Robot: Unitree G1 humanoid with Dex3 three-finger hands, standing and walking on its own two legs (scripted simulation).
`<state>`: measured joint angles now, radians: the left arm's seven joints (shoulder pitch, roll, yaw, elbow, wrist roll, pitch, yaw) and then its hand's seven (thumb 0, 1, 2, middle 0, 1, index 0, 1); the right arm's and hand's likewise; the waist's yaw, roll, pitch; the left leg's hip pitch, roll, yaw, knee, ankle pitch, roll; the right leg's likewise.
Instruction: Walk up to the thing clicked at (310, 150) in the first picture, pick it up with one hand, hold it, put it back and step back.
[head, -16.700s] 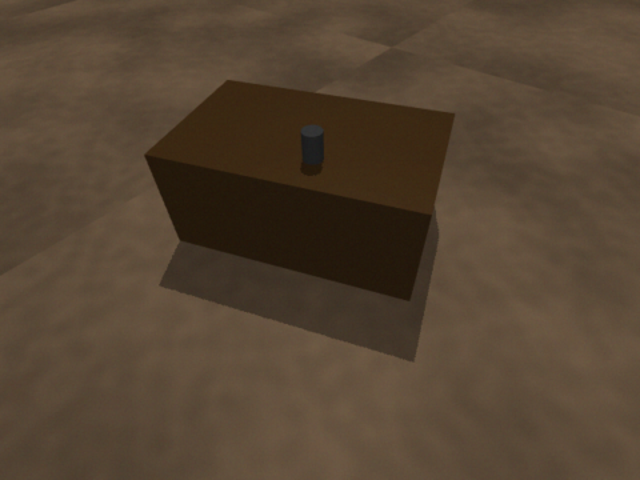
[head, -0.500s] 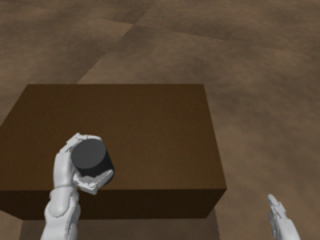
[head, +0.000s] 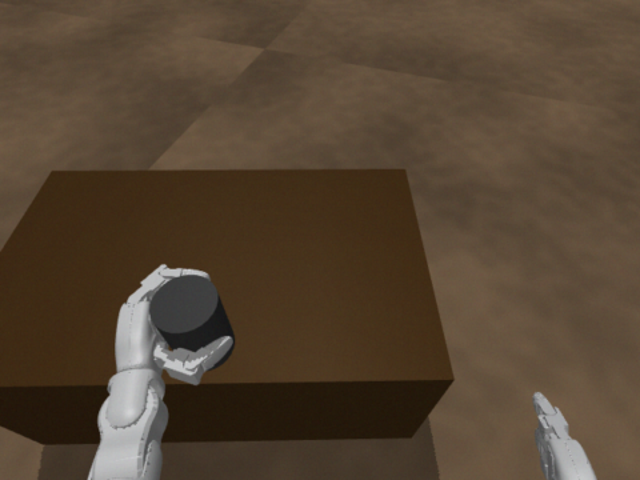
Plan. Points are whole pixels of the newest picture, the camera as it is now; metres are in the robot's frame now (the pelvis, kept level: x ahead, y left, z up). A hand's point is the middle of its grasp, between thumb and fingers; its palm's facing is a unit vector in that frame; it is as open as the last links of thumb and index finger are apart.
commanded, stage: hold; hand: left
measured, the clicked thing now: (196, 325) +0.33 +0.17 +0.03
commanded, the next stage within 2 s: crouch in 1.10 s
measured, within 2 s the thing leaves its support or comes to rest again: neither
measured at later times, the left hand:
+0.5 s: hand (192, 313) +0.33 +0.17 +0.05, palm faces +0.11 -0.99 -0.01, open 10.4 cm
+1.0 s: hand (190, 316) +0.33 +0.17 +0.05, palm faces +0.12 -0.99 -0.02, open 10.4 cm
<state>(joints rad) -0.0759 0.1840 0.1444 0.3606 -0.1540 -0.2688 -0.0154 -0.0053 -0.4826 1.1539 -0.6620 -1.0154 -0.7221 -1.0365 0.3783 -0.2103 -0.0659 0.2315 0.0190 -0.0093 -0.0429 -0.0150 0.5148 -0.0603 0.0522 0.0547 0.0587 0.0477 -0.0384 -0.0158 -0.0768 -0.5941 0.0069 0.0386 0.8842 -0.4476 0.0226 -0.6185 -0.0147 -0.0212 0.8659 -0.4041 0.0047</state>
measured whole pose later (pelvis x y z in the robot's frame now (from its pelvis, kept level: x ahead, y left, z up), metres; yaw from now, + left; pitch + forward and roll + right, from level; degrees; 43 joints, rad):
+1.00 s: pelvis +0.00 +0.00 +0.00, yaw +1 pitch +9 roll +0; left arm -0.10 0.20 0.14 0.37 -0.16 -0.29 -0.02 0.00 -0.47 1.14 -0.66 -1.01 -0.72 -1.03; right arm 0.38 -0.21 -0.05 0.24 0.02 -0.04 -0.04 -0.01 0.51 -0.06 0.05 0.05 0.06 0.05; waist -0.04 -0.01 -0.09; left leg -0.59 0.00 0.02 0.88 -0.44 0.02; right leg -0.61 -0.02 -0.03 0.86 -0.40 0.00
